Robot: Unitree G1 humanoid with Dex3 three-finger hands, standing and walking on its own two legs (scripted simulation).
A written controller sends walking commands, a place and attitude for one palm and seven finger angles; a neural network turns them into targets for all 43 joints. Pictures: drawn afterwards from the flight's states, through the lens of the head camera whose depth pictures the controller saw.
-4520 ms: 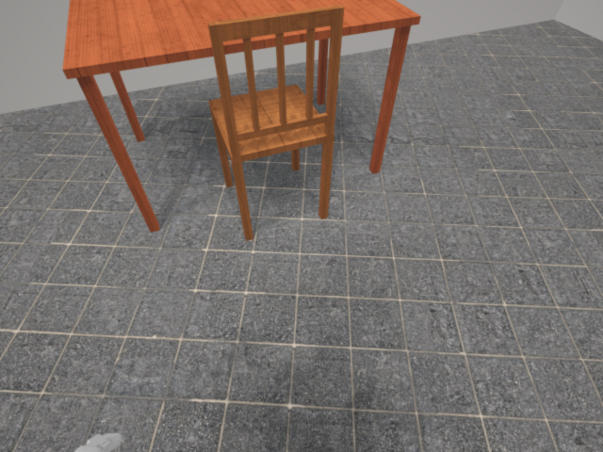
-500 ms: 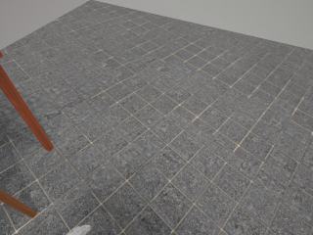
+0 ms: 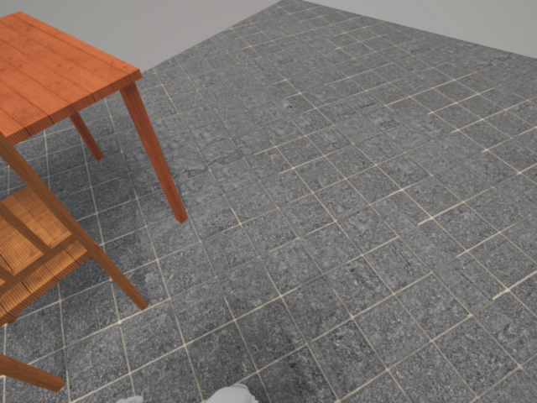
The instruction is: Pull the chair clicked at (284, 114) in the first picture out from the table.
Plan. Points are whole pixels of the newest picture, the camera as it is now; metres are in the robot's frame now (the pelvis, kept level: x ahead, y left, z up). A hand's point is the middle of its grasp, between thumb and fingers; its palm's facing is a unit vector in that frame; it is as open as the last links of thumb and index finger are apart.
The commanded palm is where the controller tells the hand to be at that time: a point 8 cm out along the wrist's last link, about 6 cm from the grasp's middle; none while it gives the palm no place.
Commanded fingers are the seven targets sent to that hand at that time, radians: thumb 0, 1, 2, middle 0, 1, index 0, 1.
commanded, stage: turn to face it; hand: left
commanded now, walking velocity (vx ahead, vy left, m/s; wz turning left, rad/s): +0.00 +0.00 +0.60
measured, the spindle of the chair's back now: out of the picture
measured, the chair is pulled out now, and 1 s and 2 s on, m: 0.00 0.00 0.00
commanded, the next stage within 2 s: take the last steps up to it in 1.50 s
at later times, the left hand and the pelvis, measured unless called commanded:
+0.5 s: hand out of the picture -0.02 +0.27 -0.16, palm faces +0.34 -0.90 -0.26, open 7.4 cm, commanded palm none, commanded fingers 0.00 0.90 0.90 -0.20 -0.30 -0.20 -0.30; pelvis -0.02 +0.03 +0.01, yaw +18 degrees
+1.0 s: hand out of the picture -0.05 +0.21 -0.14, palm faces +0.56 -0.78 -0.26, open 7.4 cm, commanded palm none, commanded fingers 0.00 0.90 0.90 -0.20 -0.30 -0.20 -0.30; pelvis -0.01 +0.00 +0.01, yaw +37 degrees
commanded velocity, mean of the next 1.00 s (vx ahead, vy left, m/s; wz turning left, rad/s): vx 0.00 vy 0.00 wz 0.59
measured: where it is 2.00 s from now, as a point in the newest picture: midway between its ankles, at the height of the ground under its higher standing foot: outside the picture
